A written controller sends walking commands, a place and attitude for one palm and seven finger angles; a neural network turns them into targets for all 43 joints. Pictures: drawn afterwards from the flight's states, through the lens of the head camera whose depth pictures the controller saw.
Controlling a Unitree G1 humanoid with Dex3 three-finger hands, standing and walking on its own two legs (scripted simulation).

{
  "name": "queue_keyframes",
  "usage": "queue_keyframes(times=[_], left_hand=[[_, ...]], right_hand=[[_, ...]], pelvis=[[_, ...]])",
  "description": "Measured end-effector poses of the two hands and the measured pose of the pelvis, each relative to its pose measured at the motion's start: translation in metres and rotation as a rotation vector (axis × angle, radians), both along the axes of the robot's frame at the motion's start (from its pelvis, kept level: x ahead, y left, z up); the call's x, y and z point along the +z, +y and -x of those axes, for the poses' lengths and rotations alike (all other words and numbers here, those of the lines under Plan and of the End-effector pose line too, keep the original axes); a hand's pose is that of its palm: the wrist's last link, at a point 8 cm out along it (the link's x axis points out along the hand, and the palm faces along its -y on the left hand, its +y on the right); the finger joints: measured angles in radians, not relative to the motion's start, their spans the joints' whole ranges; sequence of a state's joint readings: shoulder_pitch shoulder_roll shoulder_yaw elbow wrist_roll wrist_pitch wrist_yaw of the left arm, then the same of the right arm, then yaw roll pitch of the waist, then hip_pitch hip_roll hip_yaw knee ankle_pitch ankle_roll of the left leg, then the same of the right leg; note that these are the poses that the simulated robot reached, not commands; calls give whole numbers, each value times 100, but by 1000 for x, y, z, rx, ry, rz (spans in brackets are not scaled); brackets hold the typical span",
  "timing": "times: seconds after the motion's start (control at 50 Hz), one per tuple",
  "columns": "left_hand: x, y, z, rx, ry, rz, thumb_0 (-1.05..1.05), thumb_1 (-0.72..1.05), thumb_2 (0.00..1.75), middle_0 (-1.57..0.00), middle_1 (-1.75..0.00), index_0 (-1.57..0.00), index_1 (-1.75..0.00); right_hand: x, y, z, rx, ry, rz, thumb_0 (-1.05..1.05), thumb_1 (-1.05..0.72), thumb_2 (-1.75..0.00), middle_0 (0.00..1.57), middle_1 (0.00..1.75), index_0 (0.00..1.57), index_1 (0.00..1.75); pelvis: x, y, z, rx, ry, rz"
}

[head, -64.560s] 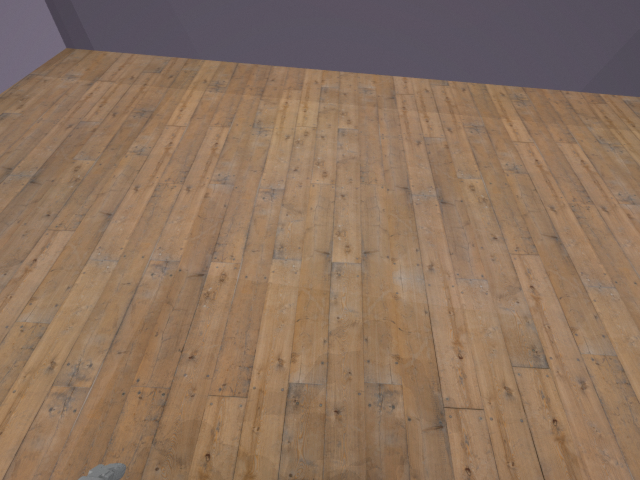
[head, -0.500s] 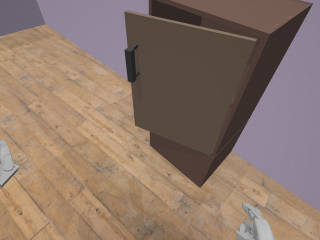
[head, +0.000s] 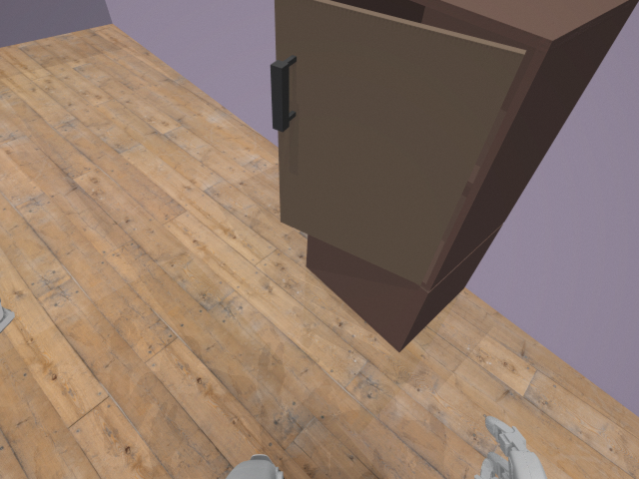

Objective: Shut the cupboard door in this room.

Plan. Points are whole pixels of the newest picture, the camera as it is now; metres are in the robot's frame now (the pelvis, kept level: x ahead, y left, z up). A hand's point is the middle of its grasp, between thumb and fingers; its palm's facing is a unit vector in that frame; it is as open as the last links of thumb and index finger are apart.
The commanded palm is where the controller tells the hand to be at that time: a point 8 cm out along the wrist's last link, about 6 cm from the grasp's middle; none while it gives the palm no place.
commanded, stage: step back with the hand held close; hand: left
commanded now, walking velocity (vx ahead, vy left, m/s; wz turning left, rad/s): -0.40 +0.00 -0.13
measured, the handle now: (286, 93) +0.79 +0.11 +0.08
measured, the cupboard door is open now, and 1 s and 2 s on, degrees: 18 18 18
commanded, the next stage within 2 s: stop stepping back and stand still in 0.18 s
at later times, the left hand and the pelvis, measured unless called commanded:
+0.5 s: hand out of the picture +0.12 +0.26 +0.18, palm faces +0.38 -0.83 -0.41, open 7.4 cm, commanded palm +0.06 +0.30 +0.20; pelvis -0.10 +0.01 +0.01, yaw -4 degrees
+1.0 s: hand out of the picture +0.08 +0.30 +0.18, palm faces +0.43 -0.82 -0.37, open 7.4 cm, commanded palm +0.03 +0.34 +0.20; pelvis -0.12 +0.04 +0.00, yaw -2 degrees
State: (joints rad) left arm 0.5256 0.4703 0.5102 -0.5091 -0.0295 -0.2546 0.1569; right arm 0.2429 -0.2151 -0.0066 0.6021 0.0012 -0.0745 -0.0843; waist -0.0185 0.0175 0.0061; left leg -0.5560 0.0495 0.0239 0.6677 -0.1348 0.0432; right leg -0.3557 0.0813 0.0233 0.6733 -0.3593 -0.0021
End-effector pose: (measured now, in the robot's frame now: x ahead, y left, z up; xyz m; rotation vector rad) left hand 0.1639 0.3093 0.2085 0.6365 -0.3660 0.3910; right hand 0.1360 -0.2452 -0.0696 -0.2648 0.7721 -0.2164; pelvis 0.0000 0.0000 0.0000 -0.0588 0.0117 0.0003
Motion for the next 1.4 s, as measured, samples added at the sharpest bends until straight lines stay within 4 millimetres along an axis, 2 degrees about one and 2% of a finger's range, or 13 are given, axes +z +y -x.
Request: queue_keyframes(times=[0.14, 0.3, 0.38, 0.54, 0.66, 0.78, 0.92, 1.02, 1.08, 1.14, 1.24, 1.34, 1.4], left_hand=[[-3, -10, 35, -8, 19, 90, 2, 88, 90, -21, -30, -21, -31], [5, 19, 53, -4, -7, 47, 1, 88, 90, -21, -30, -21, -31], [1, 20, 70, 11, 39, 98, 2, 89, 90, -21, -30, -21, -31], [-8, -9, 89, -80, 58, 160, 2, 89, 90, -21, -30, -21, -31], [-3, 7, 90, -87, -4, 145, 2, 88, 90, -21, -30, -21, -31], [1, 20, 97, -44, 23, 135, 2, 89, 90, -21, -30, -21, -31], [-5, 20, 128, -61, 56, 115, 2, 89, 90, -21, -30, -21, -31], [-14, 37, 126, -31, -21, 170, 2, 88, 90, -21, -30, -21, -31], [-8, 43, 126, -13, -26, 172, 2, 88, 90, -21, -30, -21, -31], [4, 39, 140, -30, 5, 112, 2, 89, 90, -21, -30, -21, -31], [13, 44, 167, -20, 46, 73, 2, 88, 90, -21, -30, -21, -31], [-4, 76, 160, 78, 41, 138, 1, 88, 90, -21, -30, -21, -31], [-13, 86, 153, 91, 80, 177, 1, 89, 90, -21, -30, -21, -31]], right_hand=[[12, 12, 2, 55, -6, -13, 2, -90, -90, 21, 30, 20, 30], [28, 32, 14, 50, -90, -4, 2, -90, -90, 21, 30, 20, 30], [33, 39, 34, 58, -107, -40, 2, -90, -90, 21, 30, 20, 30], [17, 30, 92, 31, -34, -33, 1, -90, -90, 21, 30, 21, 30], [10, 17, 136, -91, -1, 4, 2, -90, -90, 21, 30, 20, 30], [12, 22, 159, -113, 23, -3, 2, -90, -90, 21, 30, 20, 30], [8, 31, 160, -54, 27, 1, 2, -90, -90, 21, 30, 20, 30], [1, 41, 149, -40, 12, 24, 2, -90, -90, 21, 30, 20, 30], [7, 56, 142, -9, -28, -11, 2, -90, -90, 21, 30, 20, 30], [14, 70, 136, 33, -74, -66, 2, -90, -90, 21, 30, 20, 30], [19, 82, 140, 55, -24, -77, 2, -90, -90, 21, 30, 20, 30], [10, 86, 143, 45, 9, -32, 2, -90, -90, 21, 30, 20, 30], [15, 92, 145, 27, 0, -32, 2, -90, -90, 21, 30, 20, 30]], pelvis=[[11, 2, 22, 1, -6, -42], [13, 18, 56, 1, 2, 1], [19, 16, 70, -33, 28, 14], [14, 15, 99, -70, -3, -15], [10, 23, 97, -53, -61, -6], [18, 27, 109, -36, -45, -11], [12, 35, 121, -51, -62, -2], [3, 46, 125, -37, -93, 5], [7, 47, 137, -26, -87, -5], [11, 47, 150, 0, -68, -19], [22, 57, 148, -47, -26, -63], [19, 76, 147, -13, -20, -40], [22, 84, 152, -37, -28, -55]])
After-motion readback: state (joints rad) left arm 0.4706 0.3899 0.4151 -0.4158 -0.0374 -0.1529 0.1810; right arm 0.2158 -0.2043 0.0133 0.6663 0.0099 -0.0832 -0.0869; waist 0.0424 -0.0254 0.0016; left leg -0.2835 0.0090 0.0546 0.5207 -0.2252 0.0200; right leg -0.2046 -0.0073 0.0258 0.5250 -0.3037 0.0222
